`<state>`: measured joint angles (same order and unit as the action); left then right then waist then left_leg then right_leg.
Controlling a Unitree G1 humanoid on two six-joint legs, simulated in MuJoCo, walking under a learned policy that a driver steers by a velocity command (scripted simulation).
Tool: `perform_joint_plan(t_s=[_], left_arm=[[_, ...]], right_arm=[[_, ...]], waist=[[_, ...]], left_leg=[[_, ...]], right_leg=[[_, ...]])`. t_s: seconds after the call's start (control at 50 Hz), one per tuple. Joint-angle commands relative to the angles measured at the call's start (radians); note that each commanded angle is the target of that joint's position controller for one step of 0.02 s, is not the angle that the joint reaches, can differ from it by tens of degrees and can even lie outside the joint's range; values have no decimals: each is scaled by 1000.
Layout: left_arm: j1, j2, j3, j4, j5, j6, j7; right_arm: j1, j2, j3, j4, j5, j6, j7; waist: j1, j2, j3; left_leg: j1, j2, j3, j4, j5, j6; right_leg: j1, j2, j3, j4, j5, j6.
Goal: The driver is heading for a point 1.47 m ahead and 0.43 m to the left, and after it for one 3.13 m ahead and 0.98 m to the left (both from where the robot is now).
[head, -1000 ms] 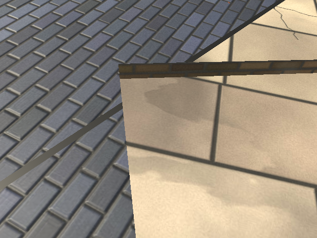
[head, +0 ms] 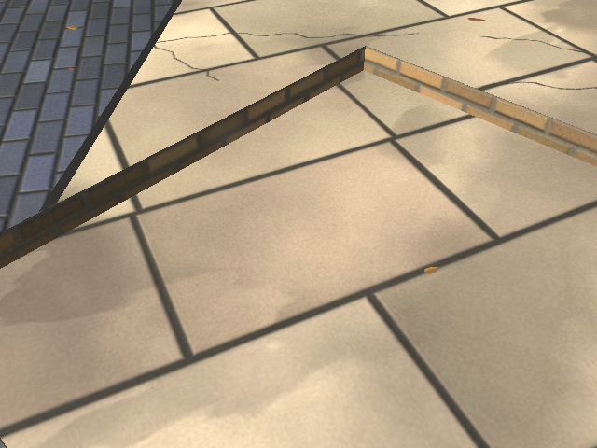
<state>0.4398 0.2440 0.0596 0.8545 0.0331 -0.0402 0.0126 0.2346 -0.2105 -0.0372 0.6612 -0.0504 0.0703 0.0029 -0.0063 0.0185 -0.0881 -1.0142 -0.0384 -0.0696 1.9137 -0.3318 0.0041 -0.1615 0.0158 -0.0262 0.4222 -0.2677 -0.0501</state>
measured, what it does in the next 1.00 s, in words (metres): walks ahead, turning left: left foot 0.12 m higher, then right foot 0.12 m lower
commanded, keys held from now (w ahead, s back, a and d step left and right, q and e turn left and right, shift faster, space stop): w+q+shift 0.48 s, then w+e+shift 0.52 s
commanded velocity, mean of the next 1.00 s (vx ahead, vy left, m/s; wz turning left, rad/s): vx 0.92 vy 0.00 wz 0.22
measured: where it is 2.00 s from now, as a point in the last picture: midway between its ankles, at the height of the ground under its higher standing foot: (143, 167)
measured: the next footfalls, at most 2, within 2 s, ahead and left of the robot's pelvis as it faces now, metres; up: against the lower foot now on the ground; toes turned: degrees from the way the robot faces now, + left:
left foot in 0.34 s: +0.29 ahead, +0.35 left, +0.12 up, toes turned +18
right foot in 0.78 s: +0.66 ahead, +0.43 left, +0.00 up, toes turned +26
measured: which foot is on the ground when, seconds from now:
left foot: up 0.00-0.32, down 0.34-0.72, up 0.74-1.00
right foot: down 0.00-0.36, up 0.38-0.76, down 0.78-1.00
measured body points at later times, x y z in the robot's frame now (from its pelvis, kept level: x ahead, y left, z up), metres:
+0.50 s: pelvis +0.27 +0.26 -0.02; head +0.27 +0.32 +0.43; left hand +0.37 +0.56 -0.14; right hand +0.38 +0.02 -0.12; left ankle +0.25 +0.34 -0.62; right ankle +0.23 +0.05 -0.52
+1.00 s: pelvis +0.72 +0.49 -0.01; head +0.73 +0.49 +0.44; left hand +0.48 +0.60 -0.13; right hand +1.06 +0.51 +0.00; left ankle +0.83 +0.71 -0.68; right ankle +0.62 +0.41 -0.74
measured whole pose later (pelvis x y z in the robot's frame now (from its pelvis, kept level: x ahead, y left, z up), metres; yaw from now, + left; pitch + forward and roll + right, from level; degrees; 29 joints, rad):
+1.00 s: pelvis +0.72 +0.49 -0.01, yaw +16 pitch +1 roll -1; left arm 0.70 0.12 0.03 1.05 0.00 -0.08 -0.01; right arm -0.20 -0.11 0.09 0.57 -0.04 -0.08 0.03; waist 0.21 0.03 -0.01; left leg -0.74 0.09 -0.09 0.87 -0.01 -0.03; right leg 0.02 0.19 0.14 0.31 -0.32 -0.14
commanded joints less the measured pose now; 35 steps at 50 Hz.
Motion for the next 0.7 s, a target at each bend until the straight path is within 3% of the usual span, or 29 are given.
perform_joint_plan(t_s=[0.02, 0.08, 0.14, 0.2, 0.24, 0.28, 0.3, 0.32, 0.34, 0.36, 0.38, 0.4, 0.42, 0.44, 0.46, 0.48, 0.5, 0.52, 0.54, 0.58, 0.6, 0.62, 0.66, 0.68, 0.7], left_arm=[[-100, 192, 51, -51, 9, -40, 8], [-92, 202, 55, -22, 19, -61, 9], [-68, 223, 59, 6, 34, -81, 9], [-30, 224, 59, 37, 39, -91, 11], [-42, 240, 61, 51, 47, -95, 9], [-105, 257, 62, 54, 45, -96, 3], [-176, 262, 62, 42, 32, -90, -1], [-309, 288, 68, 4, 11, -76, -7], [-294, 350, 89, -16, -28, -53, -15], [-393, 390, 102, -56, -40, -47, -39], [-483, 168, 53, -212, -26, -78, -87], [-309, 28, -9, -250, 26, -84, -115], [-240, 21, -17, -212, 58, -77, -127], [-232, 18, -26, -210, 68, -67, -118], [-309, 27, -31, -234, 75, -59, -103], [-381, 37, -35, -245, 79, -48, -90], [-393, 42, -39, -254, 64, -37, -73], [-470, 84, -36, -276, 53, -33, -60], [-525, 107, -32, -293, 35, -31, -53], [-486, 132, -25, -269, 0, -39, -49], [-436, 135, -22, -236, -12, -45, -51], [-346, 122, -22, -197, -37, -48, -57], [-190, 88, -19, -124, -64, -42, -63], [-71, 116, 0, -75, -61, -37, -63], [137, 148, 25, -12, -57, -19, -60]], right_arm=[[-76, -90, -36, -94, 9, -4, 8], [-98, -101, -47, -106, 8, 10, 12], [-143, -99, -52, -131, 10, 21, 15], [-238, -85, -44, -180, 6, 23, 22], [-284, -87, -38, -213, 10, 16, 28], [-252, -98, -32, -218, 21, 9, 39], [-156, -106, -32, -182, 31, 6, 44], [56, -141, -45, -107, 46, 3, 45], [298, -211, -78, -22, 72, -5, 34], [514, -300, -109, 39, 79, -11, 19], [456, -434, -133, 77, 118, -8, -31], [312, -396, -88, 46, 121, -25, -57], [244, -373, -78, 58, 93, -32, -74], [194, -385, -90, 68, 50, -43, -87], [145, -340, -79, 69, 27, -65, -84], [112, -297, -71, 74, 14, -92, -76], [109, -284, -71, 95, 9, -119, -61], [118, -250, -64, 110, 10, -143, -46], [101, -228, -61, 122, 14, -161, -39], [36, -193, -61, 128, 27, -176, -46], [54, -160, -57, 135, 31, -186, -51], [43, -150, -54, 133, 28, -197, -52], [50, -147, -60, 137, 25, -221, -38], [36, -143, -63, 139, 13, -225, -33], [-75, -128, -62, 121, -15, -229, -31]], waist=[[-45, -103, 166], [-36, -89, 195], [-15, -127, 216], [14, -158, 249], [5, -172, 260], [-43, -197, 253], [-96, -188, 223], [-217, -151, 130], [-313, -109, -48], [-455, -22, -85], [-356, 703, 10], [-153, 766, 68], [-64, 559, 87], [-15, 428, 115], [-7, 307, 155], [-15, 217, 167], [15, 172, 159], [8, 62, 158], [20, 3, 175], [58, 1, 171], [48, 31, 131], [71, 26, 57], [97, -5, -26], [141, -17, -46], [271, 27, -86]], left_leg=[[-232, 26, -82, 80, 14, -1], [-233, 58, -74, 65, 1, 8], [-302, 99, -80, 47, -66, 33], [-461, 149, -129, 16, -206, 84], [-470, 196, -87, -104, -230, 113], [-227, 230, 15, -293, -195, 153], [47, 211, 81, -381, -179, 189], [446, 137, 142, -475, -155, 228], [797, -44, 203, -469, -205, 231], [962, -146, 56, -689, -353, 224], [882, 28, -635, -1540, -766, 143], [733, 72, -889, -1828, -765, 74], [621, 87, -835, -1739, -829, 64], [533, 76, -826, -1608, -829, 131], [443, 68, -753, -1474, -746, 171], [381, 46, -674, -1398, -640, 180], [385, 77, -604, -1339, -525, 161], [359, 73, -534, -1334, -422, 149], [343, 63, -459, -1378, -363, 143], [428, 39, -292, -1380, -265, 168], [477, 15, -211, -1354, -193, 165], [539, -10, -119, -1353, -116, 153], [608, -22, -35, -1339, 107, 133], [698, -32, 19, -1220, 360, 111], [733, -54, 89, -997, 521, 88]], right_leg=[[46, -356, 217, -292, -390, -110], [65, -376, 110, -289, -366, -72], [154, -421, 58, -268, -379, -64], [285, -490, 37, -236, -406, -45], [313, -502, -19, -253, -438, -17], [194, -471, -142, -313, -403, 30], [64, -439, -237, -320, -251, 46], [-92, -382, -325, -159, 210, 43], [-157, -361, -268, 216, 794, -13], [-280, -325, -138, 776, 818, 3], [-616, -4, -44, 1248, -214, 107], [-615, 12, 113, 1398, -200, 97], [-597, -3, 103, 1492, -127, 76], [-639, -9, 77, 1481, -126, 52], [-669, -35, 79, 1447, -164, 40], [-667, -42, 93, 1414, -180, 28], [-690, -51, 97, 1340, -182, 17], [-656, -44, 88, 1185, -200, 19], [-616, -40, 71, 997, -125, 34], [-510, -41, 10, 603, 196, 66], [-402, -51, -9, 475, 365, 58], [-257, -41, -62, 380, 495, 43], [36, 12, -120, 286, 601, 21], [103, 56, -144, 249, 586, 8], [213, 70, -161, 191, 596, -10]])
Keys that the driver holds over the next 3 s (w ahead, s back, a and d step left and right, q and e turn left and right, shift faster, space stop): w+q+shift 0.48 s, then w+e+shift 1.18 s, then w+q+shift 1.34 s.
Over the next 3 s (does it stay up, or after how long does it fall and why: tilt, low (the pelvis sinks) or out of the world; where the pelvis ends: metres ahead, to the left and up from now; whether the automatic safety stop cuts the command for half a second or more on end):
stays up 2.56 0.51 0.10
